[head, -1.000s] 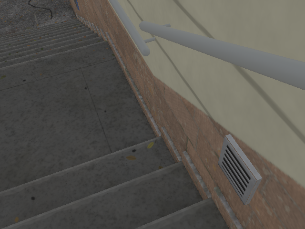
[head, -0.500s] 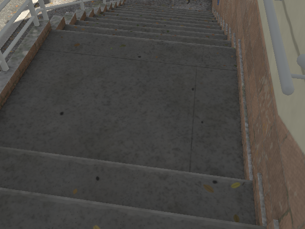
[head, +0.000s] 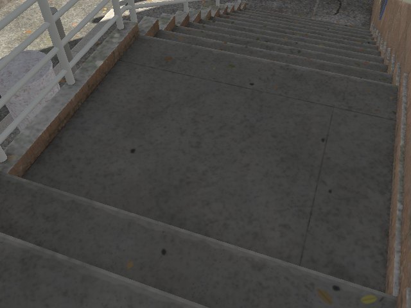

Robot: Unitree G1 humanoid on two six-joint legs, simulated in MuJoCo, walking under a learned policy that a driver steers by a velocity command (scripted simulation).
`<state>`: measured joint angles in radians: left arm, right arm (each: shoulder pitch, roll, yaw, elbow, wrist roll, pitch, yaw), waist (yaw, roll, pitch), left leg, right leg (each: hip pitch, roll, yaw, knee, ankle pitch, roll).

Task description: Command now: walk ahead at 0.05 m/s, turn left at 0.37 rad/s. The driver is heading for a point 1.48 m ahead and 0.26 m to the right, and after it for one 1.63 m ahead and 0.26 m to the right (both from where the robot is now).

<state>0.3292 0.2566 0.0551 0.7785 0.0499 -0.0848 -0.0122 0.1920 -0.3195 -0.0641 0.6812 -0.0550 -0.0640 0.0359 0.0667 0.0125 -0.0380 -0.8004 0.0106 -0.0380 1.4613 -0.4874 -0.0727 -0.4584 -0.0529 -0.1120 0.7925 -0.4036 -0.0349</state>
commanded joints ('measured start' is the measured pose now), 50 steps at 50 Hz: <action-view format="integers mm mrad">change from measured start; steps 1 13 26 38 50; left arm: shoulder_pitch -154 -52 -10 -69 -39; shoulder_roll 120 123 61 73 30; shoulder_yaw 22 10 -8 -15 -20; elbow -109 2 83 129 230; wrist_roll -5 -52 -66 -61 -53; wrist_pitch -20 -19 59 117 99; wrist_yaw -3 -72 -29 -4 16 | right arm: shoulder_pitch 114 -22 -24 25 37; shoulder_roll -27 -109 89 6 26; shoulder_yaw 10 -35 18 33 32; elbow -52 -44 -32 91 236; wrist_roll -18 94 41 49 49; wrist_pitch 10 14 53 102 96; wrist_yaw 20 85 16 -23 -33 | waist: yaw -86 2 -30 -68 -77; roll -50 -8 -32 -12 -19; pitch -49 18 -108 88 88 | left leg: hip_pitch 110 411 615 580 620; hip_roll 71 87 75 93 94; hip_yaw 47 -13 85 79 68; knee -9 -1003 -921 -1042 -1118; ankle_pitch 132 281 725 453 368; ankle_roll -46 147 108 92 113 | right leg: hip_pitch -71 159 345 318 352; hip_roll -185 -18 -64 -51 -57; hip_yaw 187 16 43 75 85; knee -317 -180 -313 -408 -470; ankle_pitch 532 41 528 262 257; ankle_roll -192 57 53 57 61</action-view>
